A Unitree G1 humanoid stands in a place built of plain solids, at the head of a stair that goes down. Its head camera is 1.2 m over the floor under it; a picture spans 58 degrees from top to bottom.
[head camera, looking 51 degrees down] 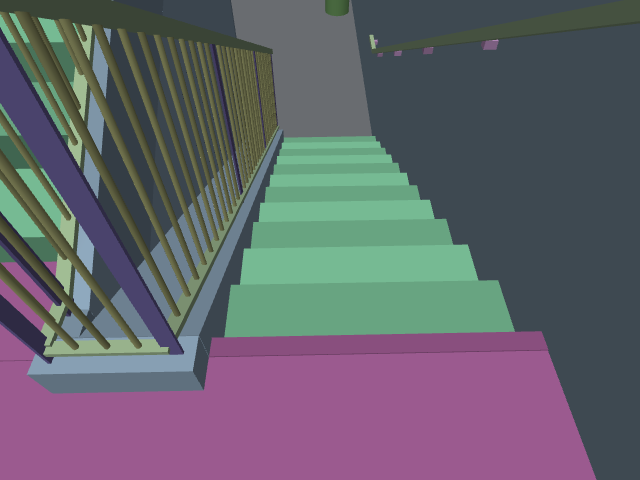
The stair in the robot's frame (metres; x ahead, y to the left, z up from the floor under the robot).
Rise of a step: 0.16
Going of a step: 0.29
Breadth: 1.00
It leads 1 degrees to the left of straight ahead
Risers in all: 12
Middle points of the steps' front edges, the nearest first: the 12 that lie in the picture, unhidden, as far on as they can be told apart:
0.60 -0.17 0.00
0.89 -0.17 -0.16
1.19 -0.16 -0.32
1.49 -0.16 -0.48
1.78 -0.15 -0.64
2.08 -0.14 -0.80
2.37 -0.14 -0.96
2.67 -0.13 -1.12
2.96 -0.12 -1.28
3.26 -0.12 -1.44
3.55 -0.11 -1.60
3.85 -0.11 -1.76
